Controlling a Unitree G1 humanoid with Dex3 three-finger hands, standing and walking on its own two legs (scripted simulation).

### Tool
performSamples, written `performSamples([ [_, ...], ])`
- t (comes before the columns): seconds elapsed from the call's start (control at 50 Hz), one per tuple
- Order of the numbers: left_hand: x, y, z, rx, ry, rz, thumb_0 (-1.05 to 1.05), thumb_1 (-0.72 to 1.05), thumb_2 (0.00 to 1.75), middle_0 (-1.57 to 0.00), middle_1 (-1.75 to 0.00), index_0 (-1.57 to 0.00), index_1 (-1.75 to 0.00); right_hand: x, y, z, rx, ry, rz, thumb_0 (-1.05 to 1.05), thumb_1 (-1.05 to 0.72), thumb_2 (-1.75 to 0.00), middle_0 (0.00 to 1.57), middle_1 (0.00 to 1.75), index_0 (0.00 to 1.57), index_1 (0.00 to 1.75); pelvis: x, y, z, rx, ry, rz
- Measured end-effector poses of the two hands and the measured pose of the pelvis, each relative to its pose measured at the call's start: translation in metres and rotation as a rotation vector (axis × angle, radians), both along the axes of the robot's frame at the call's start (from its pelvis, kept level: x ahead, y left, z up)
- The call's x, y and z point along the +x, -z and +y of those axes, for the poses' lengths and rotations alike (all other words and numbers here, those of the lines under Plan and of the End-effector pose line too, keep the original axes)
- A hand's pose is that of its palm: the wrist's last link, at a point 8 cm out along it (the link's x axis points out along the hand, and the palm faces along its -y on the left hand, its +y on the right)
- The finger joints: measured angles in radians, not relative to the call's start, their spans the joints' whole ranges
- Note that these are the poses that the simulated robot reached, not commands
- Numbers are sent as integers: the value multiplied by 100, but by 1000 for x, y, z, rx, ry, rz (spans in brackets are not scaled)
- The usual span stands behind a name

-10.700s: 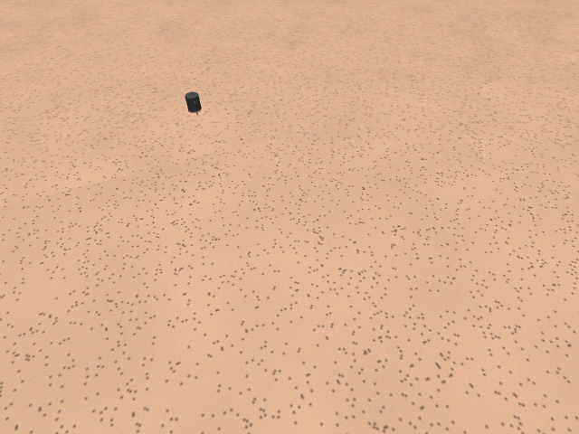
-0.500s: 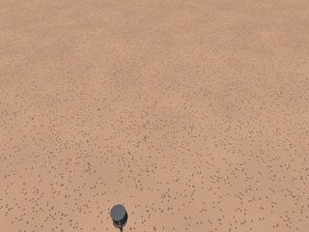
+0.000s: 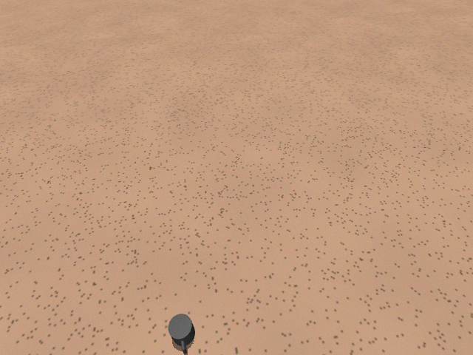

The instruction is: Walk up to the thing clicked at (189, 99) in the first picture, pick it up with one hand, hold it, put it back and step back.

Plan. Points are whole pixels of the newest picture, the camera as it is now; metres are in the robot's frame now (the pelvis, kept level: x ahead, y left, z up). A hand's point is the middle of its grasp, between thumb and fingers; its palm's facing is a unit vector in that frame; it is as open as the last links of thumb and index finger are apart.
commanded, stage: rise first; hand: left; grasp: from above
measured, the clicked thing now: (182, 334) +0.37 +0.25 -0.73
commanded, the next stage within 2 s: none
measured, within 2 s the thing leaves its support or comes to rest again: neither
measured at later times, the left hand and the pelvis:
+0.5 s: hand out of the picture +0.12 +0.26 -0.21, palm faces -0.11 -0.90 -0.43, open 13.1 cm; pelvis -0.02 +0.01 -0.06, yaw +0 degrees
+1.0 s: hand out of the picture +0.13 +0.29 -0.32, palm faces -0.35 -0.72 -0.60, open 14.0 cm; pelvis -0.04 +0.01 -0.17, yaw +0 degrees
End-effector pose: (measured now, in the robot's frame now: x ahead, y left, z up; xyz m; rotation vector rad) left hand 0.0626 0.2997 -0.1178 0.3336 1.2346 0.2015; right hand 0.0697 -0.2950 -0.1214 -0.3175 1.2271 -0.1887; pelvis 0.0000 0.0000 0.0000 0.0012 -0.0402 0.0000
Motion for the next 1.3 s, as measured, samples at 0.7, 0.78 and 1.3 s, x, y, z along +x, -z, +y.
performSamples([
  [0.7, 48, 74, 9, 126, 198, -99, -1, -51, 98, -8, -108, -8, -108, 59, 56, 58, 46, -62, -376, 1, -90, -90, 20, 30, 21, 30, -23, 92, 14, -26, -1, 327],
  [0.78, 46, 82, 9, 142, 228, -89, -1, -53, 97, -8, -108, -8, -108, 70, 64, 63, 56, -82, -412, 1, -91, -91, 20, 30, 21, 30, -24, 103, 15, -30, -2, 356],
  [1.3, 166, 272, 22, 529, 792, -258, -1, -52, 99, -7, -109, -7, -109, 15, 307, 34, 64, -115, -215, 0, -89, -90, 20, 30, 21, 30, -86, 307, 6, -36, 24, 634],
])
